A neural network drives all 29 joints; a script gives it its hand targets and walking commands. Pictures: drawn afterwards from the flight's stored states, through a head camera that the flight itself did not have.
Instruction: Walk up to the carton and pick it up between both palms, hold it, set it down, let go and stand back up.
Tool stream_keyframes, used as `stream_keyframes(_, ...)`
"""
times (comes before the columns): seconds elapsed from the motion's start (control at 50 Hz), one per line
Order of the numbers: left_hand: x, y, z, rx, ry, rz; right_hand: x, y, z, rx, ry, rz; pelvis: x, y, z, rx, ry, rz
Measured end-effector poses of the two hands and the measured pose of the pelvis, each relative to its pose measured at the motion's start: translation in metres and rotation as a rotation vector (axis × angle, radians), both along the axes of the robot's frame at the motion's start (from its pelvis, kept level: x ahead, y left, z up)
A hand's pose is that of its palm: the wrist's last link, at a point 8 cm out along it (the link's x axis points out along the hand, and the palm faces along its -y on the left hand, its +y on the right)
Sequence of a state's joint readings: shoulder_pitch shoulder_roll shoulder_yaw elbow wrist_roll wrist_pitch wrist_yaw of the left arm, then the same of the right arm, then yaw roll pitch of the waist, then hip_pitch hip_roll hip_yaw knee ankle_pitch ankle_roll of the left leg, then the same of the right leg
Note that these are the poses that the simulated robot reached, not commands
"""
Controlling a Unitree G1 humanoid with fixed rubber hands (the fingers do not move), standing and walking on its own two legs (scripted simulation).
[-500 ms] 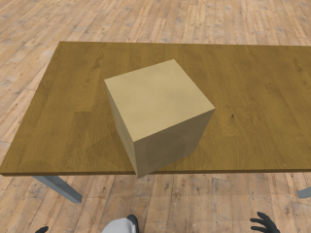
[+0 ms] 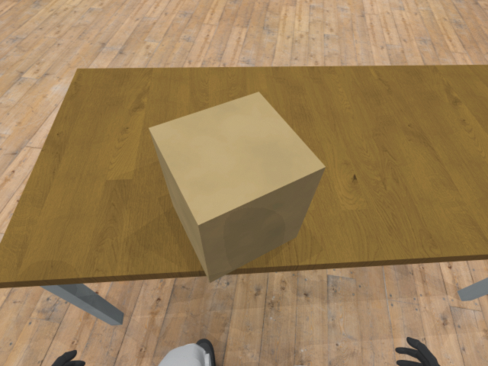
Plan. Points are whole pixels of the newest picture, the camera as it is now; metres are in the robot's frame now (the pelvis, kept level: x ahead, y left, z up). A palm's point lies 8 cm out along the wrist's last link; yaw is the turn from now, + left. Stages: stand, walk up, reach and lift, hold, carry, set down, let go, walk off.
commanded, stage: walk up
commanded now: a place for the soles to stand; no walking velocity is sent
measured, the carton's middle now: (233, 190) +0.40 +0.03 -0.01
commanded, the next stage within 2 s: none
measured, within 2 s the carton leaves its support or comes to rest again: neither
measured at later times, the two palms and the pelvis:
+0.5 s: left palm out of the picture +0.11 +0.31 -0.11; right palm out of the picture +0.10 -0.31 -0.11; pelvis +0.01 +0.00 +0.00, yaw -1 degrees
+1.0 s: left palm out of the picture +0.12 +0.31 -0.11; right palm out of the picture +0.09 -0.31 -0.11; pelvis +0.01 +0.00 +0.00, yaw -2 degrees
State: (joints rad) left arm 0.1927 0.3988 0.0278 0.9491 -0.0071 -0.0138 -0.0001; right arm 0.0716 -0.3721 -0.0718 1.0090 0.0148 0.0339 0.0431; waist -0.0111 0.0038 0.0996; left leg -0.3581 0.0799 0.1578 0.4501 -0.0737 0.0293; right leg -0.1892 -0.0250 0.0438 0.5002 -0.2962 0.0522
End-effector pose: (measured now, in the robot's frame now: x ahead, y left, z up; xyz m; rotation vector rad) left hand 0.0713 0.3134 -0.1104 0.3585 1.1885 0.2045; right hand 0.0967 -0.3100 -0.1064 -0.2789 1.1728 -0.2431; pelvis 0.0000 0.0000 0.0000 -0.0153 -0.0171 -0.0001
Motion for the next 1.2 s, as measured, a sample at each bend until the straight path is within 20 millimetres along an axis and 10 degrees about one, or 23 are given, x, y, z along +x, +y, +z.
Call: stream_keyframes(1.2, 0.045, -0.006, 0.000, 0.012, -0.029, -0.067, -0.004, -0.005, -0.004, 0.001, 0.001, -0.051, 0.014, -0.001, -0.003, 0.008, 0.003, -0.044)
